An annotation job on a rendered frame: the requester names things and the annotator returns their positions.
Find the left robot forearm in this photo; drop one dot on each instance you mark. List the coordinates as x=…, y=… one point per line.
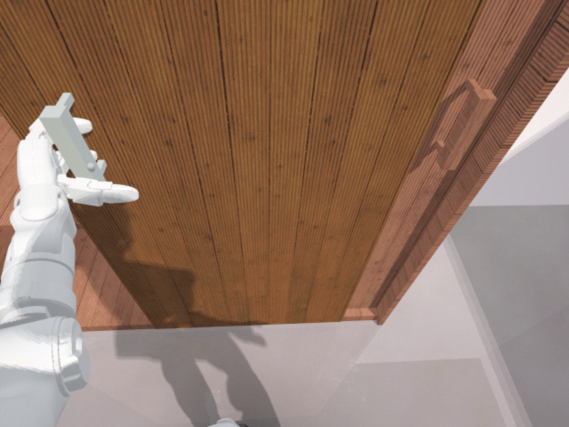
x=39, y=267

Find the handle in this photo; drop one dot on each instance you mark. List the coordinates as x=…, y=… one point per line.
x=65, y=134
x=477, y=108

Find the wardrobe door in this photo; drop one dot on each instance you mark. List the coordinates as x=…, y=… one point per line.
x=268, y=139
x=504, y=41

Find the robot left upper arm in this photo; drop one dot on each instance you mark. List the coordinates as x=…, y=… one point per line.
x=42, y=364

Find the left robot hand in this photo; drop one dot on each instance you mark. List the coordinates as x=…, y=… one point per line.
x=39, y=163

